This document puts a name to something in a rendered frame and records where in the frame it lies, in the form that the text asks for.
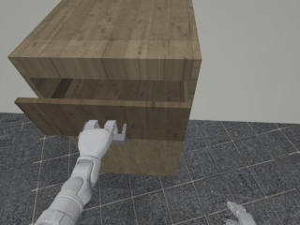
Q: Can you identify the robot right hand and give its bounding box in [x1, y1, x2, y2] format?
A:
[223, 202, 257, 225]

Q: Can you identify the drawer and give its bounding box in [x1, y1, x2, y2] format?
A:
[14, 78, 191, 142]

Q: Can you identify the handle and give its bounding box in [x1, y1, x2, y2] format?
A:
[78, 122, 128, 144]

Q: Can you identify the cabinet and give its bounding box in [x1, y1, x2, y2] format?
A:
[7, 0, 203, 177]

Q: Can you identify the robot left hand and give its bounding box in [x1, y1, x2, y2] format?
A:
[78, 120, 118, 160]

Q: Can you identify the robot left forearm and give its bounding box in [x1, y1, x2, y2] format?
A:
[34, 155, 102, 225]

